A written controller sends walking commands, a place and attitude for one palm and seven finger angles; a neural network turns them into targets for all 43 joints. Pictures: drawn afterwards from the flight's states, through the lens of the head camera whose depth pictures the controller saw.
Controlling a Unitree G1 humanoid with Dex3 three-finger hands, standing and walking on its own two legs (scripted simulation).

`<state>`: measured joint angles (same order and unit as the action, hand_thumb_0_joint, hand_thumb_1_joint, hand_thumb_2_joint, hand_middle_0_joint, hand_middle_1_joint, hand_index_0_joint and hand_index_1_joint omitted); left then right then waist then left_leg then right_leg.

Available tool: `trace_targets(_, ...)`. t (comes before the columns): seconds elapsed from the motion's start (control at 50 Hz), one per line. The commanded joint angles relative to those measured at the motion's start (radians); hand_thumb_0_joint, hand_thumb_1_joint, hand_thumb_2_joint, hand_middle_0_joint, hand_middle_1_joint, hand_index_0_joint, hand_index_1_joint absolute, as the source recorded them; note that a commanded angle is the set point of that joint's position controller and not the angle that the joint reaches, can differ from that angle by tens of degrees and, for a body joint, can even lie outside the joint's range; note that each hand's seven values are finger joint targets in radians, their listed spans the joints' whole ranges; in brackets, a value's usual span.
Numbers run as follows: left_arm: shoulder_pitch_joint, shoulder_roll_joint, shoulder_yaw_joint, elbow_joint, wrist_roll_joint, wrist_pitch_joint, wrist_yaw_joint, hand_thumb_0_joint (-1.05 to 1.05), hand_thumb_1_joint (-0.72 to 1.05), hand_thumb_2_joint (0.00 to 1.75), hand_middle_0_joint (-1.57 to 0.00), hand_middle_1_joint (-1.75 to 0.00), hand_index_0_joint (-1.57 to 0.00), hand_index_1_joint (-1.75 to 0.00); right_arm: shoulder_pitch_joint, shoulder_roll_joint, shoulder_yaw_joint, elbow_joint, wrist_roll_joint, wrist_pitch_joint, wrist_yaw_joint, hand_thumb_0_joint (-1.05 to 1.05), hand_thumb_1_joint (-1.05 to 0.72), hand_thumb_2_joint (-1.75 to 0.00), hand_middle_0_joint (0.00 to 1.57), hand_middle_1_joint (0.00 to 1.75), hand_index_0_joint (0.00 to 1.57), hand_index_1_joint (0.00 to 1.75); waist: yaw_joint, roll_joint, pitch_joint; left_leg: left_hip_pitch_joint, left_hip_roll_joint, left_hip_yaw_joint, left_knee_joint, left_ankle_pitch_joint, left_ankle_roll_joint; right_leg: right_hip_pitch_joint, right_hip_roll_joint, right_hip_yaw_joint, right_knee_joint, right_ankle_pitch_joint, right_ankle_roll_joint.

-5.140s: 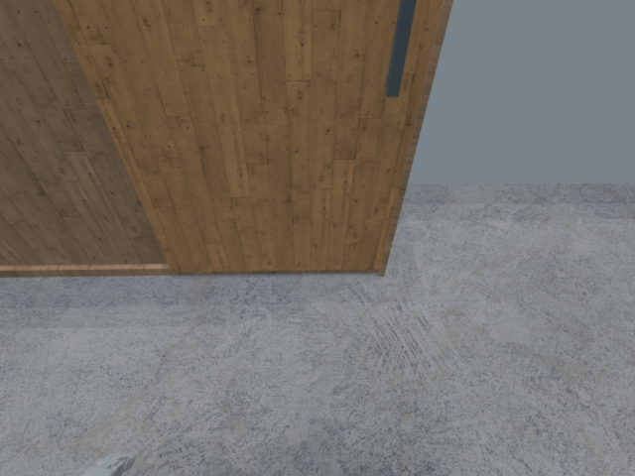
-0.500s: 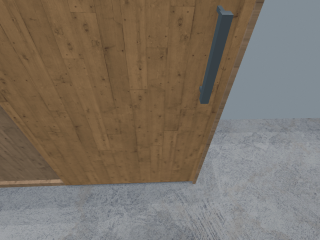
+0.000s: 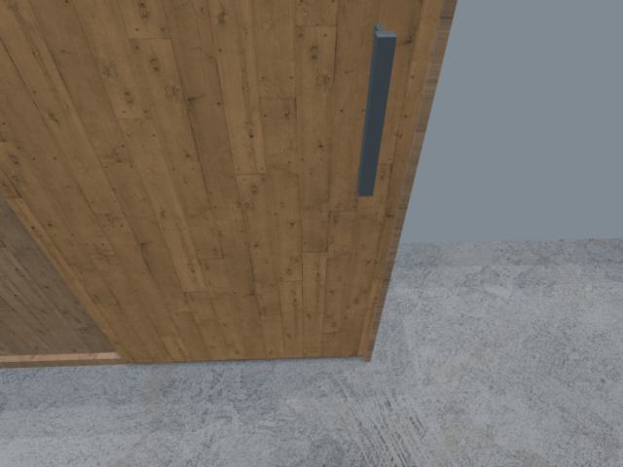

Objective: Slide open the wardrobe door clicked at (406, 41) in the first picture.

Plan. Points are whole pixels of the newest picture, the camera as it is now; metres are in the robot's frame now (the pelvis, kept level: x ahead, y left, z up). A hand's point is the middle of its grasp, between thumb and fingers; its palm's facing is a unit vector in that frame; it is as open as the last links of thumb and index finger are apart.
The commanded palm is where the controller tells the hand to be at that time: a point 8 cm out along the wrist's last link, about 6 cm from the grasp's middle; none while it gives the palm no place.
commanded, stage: look again from close up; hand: right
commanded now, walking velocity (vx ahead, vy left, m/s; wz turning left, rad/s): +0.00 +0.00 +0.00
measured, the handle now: (371, 118) +0.61 -0.06 +0.18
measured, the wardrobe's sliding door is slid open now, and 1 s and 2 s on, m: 0.00 0.00 0.00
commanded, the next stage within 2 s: none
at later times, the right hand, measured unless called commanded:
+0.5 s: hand out of the picture -0.05 -0.18 -0.18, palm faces +0.02 +0.98 -0.20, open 7.4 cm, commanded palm none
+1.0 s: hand out of the picture -0.05 -0.17 -0.18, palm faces +0.05 +0.98 -0.19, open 7.4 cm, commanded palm none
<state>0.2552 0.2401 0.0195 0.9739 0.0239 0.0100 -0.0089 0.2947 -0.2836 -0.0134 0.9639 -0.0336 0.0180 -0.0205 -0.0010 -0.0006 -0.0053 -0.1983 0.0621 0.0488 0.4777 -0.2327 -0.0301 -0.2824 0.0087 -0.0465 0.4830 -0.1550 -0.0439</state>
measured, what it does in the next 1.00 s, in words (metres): stands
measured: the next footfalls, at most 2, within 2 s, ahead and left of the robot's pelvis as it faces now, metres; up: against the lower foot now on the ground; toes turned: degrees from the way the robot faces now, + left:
none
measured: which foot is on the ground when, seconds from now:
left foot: down 0.00-1.00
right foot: down 0.00-1.00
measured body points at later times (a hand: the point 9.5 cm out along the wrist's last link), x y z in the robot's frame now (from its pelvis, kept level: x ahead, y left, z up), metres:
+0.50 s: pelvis -0.02 +0.00 +0.00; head -0.03 -0.01 +0.45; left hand -0.01 +0.24 -0.15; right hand -0.05 -0.23 -0.16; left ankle +0.02 +0.15 -0.74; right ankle +0.07 -0.09 -0.74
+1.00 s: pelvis -0.02 +0.00 +0.00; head -0.03 -0.01 +0.45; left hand -0.02 +0.23 -0.16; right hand -0.06 -0.23 -0.16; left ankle +0.02 +0.15 -0.74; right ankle +0.07 -0.09 -0.74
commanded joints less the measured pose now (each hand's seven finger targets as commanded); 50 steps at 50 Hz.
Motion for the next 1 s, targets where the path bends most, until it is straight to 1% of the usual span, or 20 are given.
trace_targets(0.0, -0.015, 0.178, 0.042, -0.049, -0.004, -0.018, 0.015, 0.0, 0.9, 0.9, -0.2, -0.3, -0.2, -0.3, 0.056, -0.11, -0.023, -0.025, 0.003, -0.022, -0.005, 0.0, -0.9, -0.9, 0.2, 0.3, 0.2, 0.3, -0.005, -0.023, 0.072, -0.044, 0.025, -0.064, -0.1, -0.165, 0.047, -0.079, -0.123, 0.185, -0.229, -0.371, 0.003)
trace_targets(0.06, 0.0, 0.17, 0.04, -0.028, -0.007, -0.019, 0.015, 0.0, 0.9, 0.9, -0.2, -0.3, -0.2, -0.3, 0.07, -0.107, -0.021, -0.01, 0.004, -0.026, -0.007, 0.0, -0.9, -0.9, 0.2, 0.3, 0.2, 0.3, -0.001, -0.018, 0.048, -0.048, 0.03, -0.077, -0.106, -0.147, 0.05, -0.048, -0.12, 0.179, -0.213, -0.33, 0.005)
trace_targets(0.12, 0.009, 0.164, 0.04, -0.005, -0.009, -0.016, 0.016, 0.0, 0.9, 0.9, -0.2, -0.3, -0.2, -0.3, 0.089, -0.099, -0.02, 0.01, 0.004, -0.025, -0.009, 0.0, -0.9, -0.9, 0.2, 0.3, 0.2, 0.3, 0.001, -0.026, 0.076, -0.069, 0.033, -0.086, -0.119, -0.177, 0.05, -0.058, -0.117, 0.175, -0.215, -0.346, 0.009)
trace_targets(0.14, 0.018, 0.156, 0.038, -0.001, -0.01, -0.015, 0.016, 0.0, 0.9, 0.9, -0.2, -0.3, -0.2, -0.3, 0.098, -0.095, -0.018, 0.014, 0.004, -0.026, -0.01, 0.0, -0.9, -0.9, 0.2, 0.3, 0.2, 0.3, 0.001, -0.005, 0.071, -0.065, 0.034, -0.086, -0.123, -0.166, 0.05, -0.055, -0.117, 0.173, -0.205, -0.331, 0.009)
trace_targets(0.18, 0.027, 0.143, 0.036, 0.013, -0.01, -0.014, 0.016, 0.0, 0.9, 0.9, -0.2, -0.3, -0.2, -0.3, 0.103, -0.087, -0.015, 0.027, 0.005, -0.027, -0.012, 0.0, -0.9, -0.9, 0.2, 0.3, 0.2, 0.3, 0.005, 0.005, 0.084, -0.084, 0.041, -0.102, -0.139, -0.19, 0.052, -0.054, -0.107, 0.162, -0.19, -0.312, 0.013)
trace_targets(0.24, 0.043, 0.133, 0.035, 0.029, -0.012, -0.013, 0.017, 0.0, 0.9, 0.9, -0.2, -0.3, -0.2, -0.3, 0.118, -0.076, -0.014, 0.039, 0.006, -0.028, -0.014, 0.0, -0.9, -0.9, 0.2, 0.3, 0.2, 0.3, 0.008, -0.017, 0.075, -0.091, 0.039, -0.1, -0.138, -0.187, 0.053, -0.039, -0.109, 0.163, -0.187, -0.305, 0.015)
trace_targets(0.32, 0.046, 0.116, 0.034, 0.042, -0.012, -0.01, 0.019, 0.0, 0.9, 0.9, -0.2, -0.3, -0.2, -0.3, 0.141, -0.052, -0.011, 0.059, 0.004, -0.025, -0.016, 0.0, -0.9, -0.9, 0.2, 0.3, 0.2, 0.3, 0.004, -0.024, 0.108, -0.103, 0.033, -0.1, -0.137, -0.206, 0.049, -0.067, -0.106, 0.167, -0.199, -0.338, 0.018)
trace_targets(0.4, 0.061, 0.09, 0.033, 0.049, -0.011, -0.006, 0.02, 0.0, 0.9, 0.9, -0.2, -0.3, -0.2, -0.3, 0.157, -0.031, -0.012, 0.065, 0.004, -0.025, -0.018, 0.0, -0.9, -0.9, 0.2, 0.3, 0.2, 0.3, 0.004, -0.003, 0.107, -0.116, 0.036, -0.11, -0.146, -0.225, 0.049, -0.068, -0.095, 0.151, -0.176, -0.32, 0.022)
trace_targets(0.46, 0.069, 0.079, 0.033, 0.053, -0.011, -0.008, 0.021, 0.0, 0.9, 0.9, -0.2, -0.3, -0.2, -0.3, 0.156, -0.018, -0.013, 0.065, 0.004, -0.025, -0.02, 0.0, -0.9, -0.9, 0.2, 0.3, 0.2, 0.3, 0.006, -0.016, 0.1, -0.116, 0.031, -0.104, -0.131, -0.2, 0.048, -0.062, -0.098, 0.158, -0.177, -0.31, 0.022)
trace_targets(0.48, 0.067, 0.077, 0.033, 0.053, -0.011, -0.008, 0.021, 0.0, 0.9, 0.9, -0.2, -0.3, -0.2, -0.3, 0.16, -0.013, -0.013, 0.065, 0.004, -0.025, -0.02, 0.0, -0.9, -0.9, 0.2, 0.3, 0.2, 0.3, 0.003, -0.028, 0.1, -0.111, 0.029, -0.101, -0.126, -0.2, 0.046, -0.067, -0.1, 0.159, -0.183, -0.323, 0.022)
trace_targets(0.56, 0.067, 0.059, 0.033, 0.051, -0.01, -0.002, 0.021, 0.0, 0.9, 0.9, -0.2, -0.3, -0.2, -0.3, 0.18, 0.004, -0.015, 0.067, 0.001, -0.021, -0.021, 0.0, -0.9, -0.9, 0.2, 0.3, 0.2, 0.3, -0.003, -0.015, 0.124, -0.121, 0.023, -0.103, -0.127, -0.23, 0.044, -0.101, -0.094, 0.162, -0.185, -0.356, 0.023)
trace_targets(0.62, 0.077, 0.046, 0.033, 0.052, -0.009, -0.001, 0.022, 0.0, 0.9, 0.9, -0.2, -0.3, -0.2, -0.3, 0.179, 0.012, -0.017, 0.062, 0.003, -0.021, -0.021, 0.0, -0.9, -0.9, 0.2, 0.3, 0.2, 0.3, 0.001, -0.006, 0.116, -0.132, 0.026, -0.111, -0.128, -0.236, 0.047, -0.088, -0.086, 0.151, -0.168, -0.336, 0.025)
trace_targets(0.66, 0.08, 0.04, 0.033, 0.05, -0.011, -0.005, 0.023, 0.0, 0.9, 0.9, -0.2, -0.3, -0.2, -0.3, 0.18, 0.015, -0.018, 0.058, 0.004, -0.024, -0.021, 0.0, -0.9, -0.9, 0.2, 0.3, 0.2, 0.3, 0.002, 0.012, 0.088, -0.122, 0.03, -0.116, -0.129, -0.211, 0.051, -0.067, -0.082, 0.148, -0.149, -0.291, 0.025)
trace_targets(0.7, 0.084, 0.036, 0.032, 0.052, -0.011, -0.005, 0.022, 0.0, 0.9, 0.9, -0.2, -0.3, -0.2, -0.3, 0.168, 0.015, -0.018, 0.054, 0.005, -0.026, -0.022, 0.0, -0.9, -0.9, 0.2, 0.3, 0.2, 0.3, 0.006, 0.005, 0.099, -0.137, 0.032, -0.116, -0.133, -0.221, 0.049, -0.065, -0.085, 0.151, -0.15, -0.295, 0.025)
trace_targets(0.72, 0.086, 0.036, 0.033, 0.052, -0.01, -0.002, 0.022, 0.0, 0.9, 0.9, -0.2, -0.3, -0.2, -0.3, 0.171, 0.017, -0.019, 0.052, 0.004, -0.024, -0.022, 0.0, -0.9, -0.9, 0.2, 0.3, 0.2, 0.3, 0.007, 0.002, 0.1, -0.149, 0.026, -0.115, -0.135, -0.256, 0.047, -0.068, -0.086, 0.157, -0.157, -0.329, 0.026)
trace_targets(0.8, 0.084, 0.036, 0.035, 0.052, -0.008, -0.001, 0.023, 0.0, 0.9, 0.9, -0.2, -0.3, -0.2, -0.3, 0.186, 0.025, -0.023, 0.057, 0.002, -0.021, -0.022, 0.0, -0.9, -0.9, 0.2, 0.3, 0.2, 0.3, -0.002, -0.021, 0.122, -0.132, 0.014, -0.104, -0.115, -0.243, 0.046, -0.11, -0.091, 0.173, -0.187, -0.367, 0.022)
trace_targets(0.82, 0.08, 0.034, 0.035, 0.051, -0.008, 0.0, 0.023, 0.0, 0.9, 0.9, -0.2, -0.3, -0.2, -0.3, 0.196, 0.029, -0.022, 0.06, 0.002, -0.02, -0.022, 0.0, -0.9, -0.9, 0.2, 0.3, 0.2, 0.3, -0.005, -0.009, 0.125, -0.132, 0.013, -0.105, -0.115, -0.241, 0.046, -0.112, -0.088, 0.172, -0.185, -0.367, 0.022)
trace_targets(0.88, 0.081, 0.032, 0.034, 0.052, -0.01, -0.006, 0.024, 0.0, 0.9, 0.9, -0.2, -0.3, -0.2, -0.3, 0.194, 0.027, -0.021, 0.061, 0.004, -0.027, -0.021, 0.0, -0.9, -0.9, 0.2, 0.3, 0.2, 0.3, -0.003, -0.008, 0.084, -0.11, 0.022, -0.111, -0.115, -0.191, 0.051, -0.075, -0.087, 0.165, -0.166, -0.306, 0.021)
trace_targets(0.92, 0.084, 0.032, 0.035, 0.053, -0.01, -0.004, 0.023, 0.0, 0.9, 0.9, -0.2, -0.3, -0.2, -0.3, 0.186, 0.022, -0.023, 0.06, 0.004, -0.026, -0.021, 0.0, -0.9, -0.9, 0.2, 0.3, 0.2, 0.3, 0.002, -0.001, 0.09, -0.131, 0.026, -0.12, -0.13, -0.237, 0.052, -0.072, -0.081, 0.164, -0.161, -0.321, 0.024)
trace_targets(0.98, 0.082, 0.038, 0.036, 0.055, -0.01, -0.003, 0.023, 0.0, 0.9, 0.9, -0.2, -0.3, -0.2, -0.3, 0.183, 0.021, -0.024, 0.059, 0.003, -0.024, -0.021, 0.0, -0.9, -0.9, 0.2, 0.3, 0.2, 0.3, 0.002, -0.015, 0.106, -0.14, 0.016, -0.112, -0.123, -0.242, 0.048, -0.081, -0.09, 0.178, -0.178, -0.352, 0.022)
